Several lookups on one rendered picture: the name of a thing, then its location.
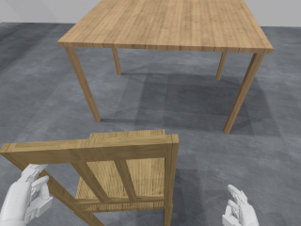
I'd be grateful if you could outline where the robot left hand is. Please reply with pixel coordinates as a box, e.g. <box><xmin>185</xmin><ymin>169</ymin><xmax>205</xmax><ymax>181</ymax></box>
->
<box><xmin>0</xmin><ymin>164</ymin><xmax>53</xmax><ymax>224</ymax></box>

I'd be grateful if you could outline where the table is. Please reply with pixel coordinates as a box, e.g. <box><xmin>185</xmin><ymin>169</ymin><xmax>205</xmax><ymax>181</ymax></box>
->
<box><xmin>57</xmin><ymin>0</ymin><xmax>274</xmax><ymax>134</ymax></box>

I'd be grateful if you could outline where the chair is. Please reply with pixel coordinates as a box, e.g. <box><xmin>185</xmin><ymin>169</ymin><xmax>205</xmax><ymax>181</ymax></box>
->
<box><xmin>0</xmin><ymin>129</ymin><xmax>180</xmax><ymax>226</ymax></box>

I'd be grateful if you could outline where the robot right hand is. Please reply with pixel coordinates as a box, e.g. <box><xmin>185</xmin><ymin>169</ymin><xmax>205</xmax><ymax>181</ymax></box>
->
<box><xmin>222</xmin><ymin>185</ymin><xmax>260</xmax><ymax>226</ymax></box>

